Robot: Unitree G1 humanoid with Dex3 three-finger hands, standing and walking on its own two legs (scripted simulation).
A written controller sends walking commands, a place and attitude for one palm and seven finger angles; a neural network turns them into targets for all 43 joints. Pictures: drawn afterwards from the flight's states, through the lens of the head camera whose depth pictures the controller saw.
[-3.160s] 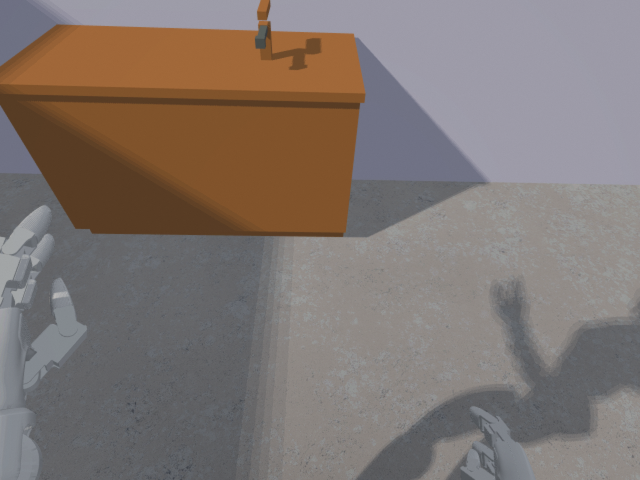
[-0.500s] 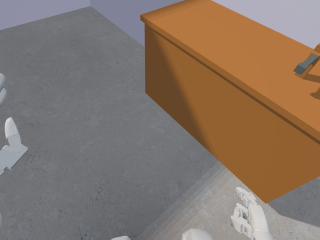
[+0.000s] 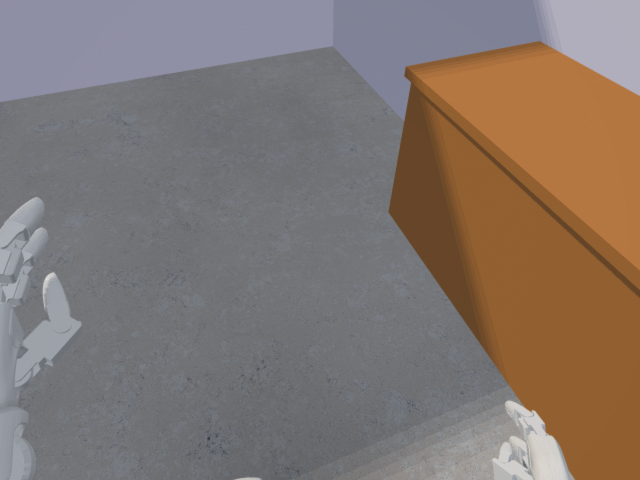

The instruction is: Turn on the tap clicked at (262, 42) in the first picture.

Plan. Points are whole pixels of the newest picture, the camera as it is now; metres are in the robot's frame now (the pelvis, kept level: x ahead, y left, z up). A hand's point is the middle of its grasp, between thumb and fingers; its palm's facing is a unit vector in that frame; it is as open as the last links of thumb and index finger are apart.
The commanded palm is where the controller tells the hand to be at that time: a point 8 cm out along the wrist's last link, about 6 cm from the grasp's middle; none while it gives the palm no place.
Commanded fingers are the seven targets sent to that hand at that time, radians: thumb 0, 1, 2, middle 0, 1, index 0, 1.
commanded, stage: walk to a spot facing it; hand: left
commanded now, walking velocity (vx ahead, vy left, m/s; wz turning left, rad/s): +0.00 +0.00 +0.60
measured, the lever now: out of the picture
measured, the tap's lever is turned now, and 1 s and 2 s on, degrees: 0 0 0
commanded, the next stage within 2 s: turn to face it in 1.34 s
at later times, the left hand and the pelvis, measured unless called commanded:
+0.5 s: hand out of the picture +0.07 +0.30 +0.17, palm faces +0.64 -0.63 -0.43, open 7.4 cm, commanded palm +0.01 +0.31 +0.17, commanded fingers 0.00 0.90 0.90 -0.20 -0.30 -0.20 -0.30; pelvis -0.06 +0.00 -0.01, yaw +17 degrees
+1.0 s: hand out of the picture +0.05 +0.36 +0.18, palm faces +0.76 -0.53 -0.38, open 7.4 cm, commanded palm -0.03 +0.37 +0.17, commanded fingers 0.00 0.90 0.90 -0.20 -0.30 -0.20 -0.30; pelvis -0.03 +0.05 -0.01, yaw +28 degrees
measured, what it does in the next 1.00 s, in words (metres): steps on the spot, turning left: left foot, then right foot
